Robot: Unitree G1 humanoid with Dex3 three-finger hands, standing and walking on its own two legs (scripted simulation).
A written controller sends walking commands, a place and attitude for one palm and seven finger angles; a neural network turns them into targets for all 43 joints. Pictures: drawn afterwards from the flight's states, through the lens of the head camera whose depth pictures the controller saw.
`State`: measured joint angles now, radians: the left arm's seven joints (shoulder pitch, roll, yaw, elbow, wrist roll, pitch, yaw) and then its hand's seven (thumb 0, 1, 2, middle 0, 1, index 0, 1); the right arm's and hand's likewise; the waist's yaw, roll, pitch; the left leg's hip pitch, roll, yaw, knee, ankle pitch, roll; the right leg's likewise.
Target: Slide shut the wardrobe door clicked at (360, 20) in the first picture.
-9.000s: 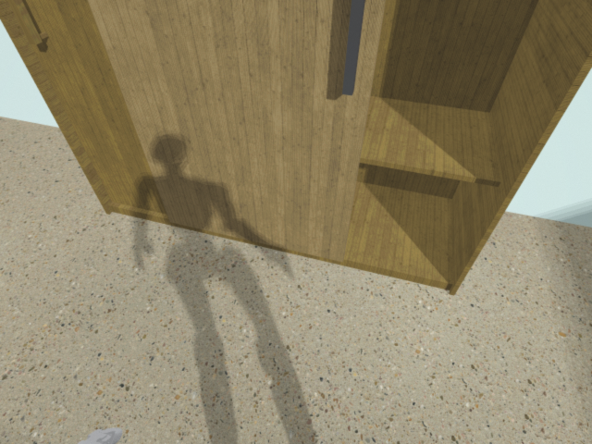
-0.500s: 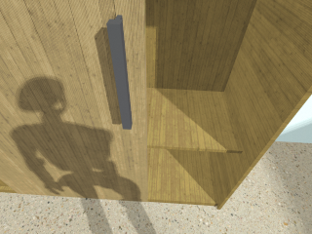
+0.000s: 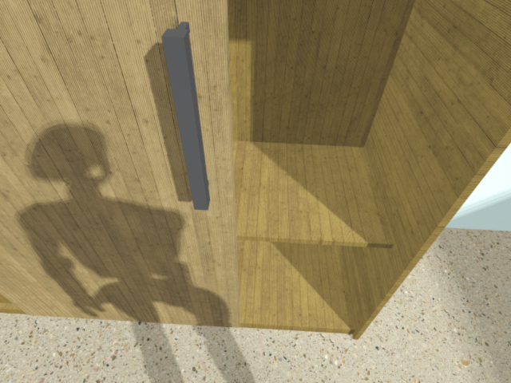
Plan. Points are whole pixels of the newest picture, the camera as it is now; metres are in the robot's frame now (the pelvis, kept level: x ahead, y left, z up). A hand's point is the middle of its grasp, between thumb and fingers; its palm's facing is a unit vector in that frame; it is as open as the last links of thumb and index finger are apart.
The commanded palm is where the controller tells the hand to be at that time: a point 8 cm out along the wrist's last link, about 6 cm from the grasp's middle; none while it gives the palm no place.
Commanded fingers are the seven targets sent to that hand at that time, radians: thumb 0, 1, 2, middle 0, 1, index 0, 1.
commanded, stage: look again from close up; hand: left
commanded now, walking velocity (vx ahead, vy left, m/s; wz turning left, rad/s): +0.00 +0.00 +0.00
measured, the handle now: (194, 130) +0.43 +0.13 +0.19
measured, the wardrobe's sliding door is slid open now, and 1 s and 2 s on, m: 0.44 0.44 0.44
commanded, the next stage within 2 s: none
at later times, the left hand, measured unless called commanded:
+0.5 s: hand out of the picture -0.04 +0.13 -0.18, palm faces +0.07 -0.99 -0.15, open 7.4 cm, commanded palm none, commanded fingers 0.00 0.90 0.90 -0.20 -0.30 -0.20 -0.30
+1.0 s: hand out of the picture -0.03 +0.12 -0.17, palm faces +0.07 -0.98 -0.16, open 7.4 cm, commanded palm none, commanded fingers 0.00 0.90 0.90 -0.20 -0.30 -0.20 -0.30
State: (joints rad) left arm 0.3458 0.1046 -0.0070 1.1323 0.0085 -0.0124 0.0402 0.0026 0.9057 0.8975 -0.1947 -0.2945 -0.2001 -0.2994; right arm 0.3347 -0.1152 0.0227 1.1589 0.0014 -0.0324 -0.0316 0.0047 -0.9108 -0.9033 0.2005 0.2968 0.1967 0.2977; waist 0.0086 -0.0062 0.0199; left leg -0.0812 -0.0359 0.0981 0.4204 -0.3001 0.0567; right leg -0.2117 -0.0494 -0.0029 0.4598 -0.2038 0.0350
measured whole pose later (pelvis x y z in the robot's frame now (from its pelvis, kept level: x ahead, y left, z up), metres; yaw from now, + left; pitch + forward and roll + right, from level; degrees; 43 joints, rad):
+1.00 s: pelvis -0.01 -0.03 +0.00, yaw +0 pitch -2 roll +1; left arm 0.35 0.09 0.00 1.13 0.01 -0.02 0.04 0.00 0.91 0.90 -0.19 -0.29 -0.20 -0.30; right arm 0.35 -0.10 0.02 1.15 0.00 -0.03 -0.03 0.00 -0.91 -0.90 0.20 0.30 0.20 0.30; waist 0.01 0.01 0.01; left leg -0.10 0.00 0.08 0.42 -0.28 0.02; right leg -0.24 -0.02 -0.02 0.47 -0.20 -0.01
